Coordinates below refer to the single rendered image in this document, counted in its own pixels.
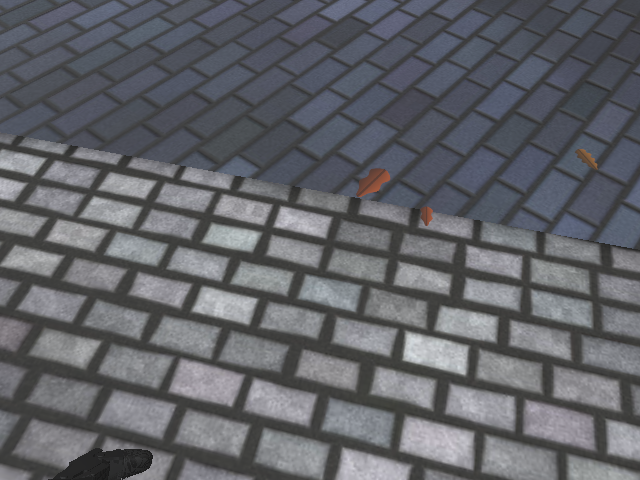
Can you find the left robot hand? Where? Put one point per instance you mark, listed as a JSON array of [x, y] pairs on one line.
[[109, 465]]

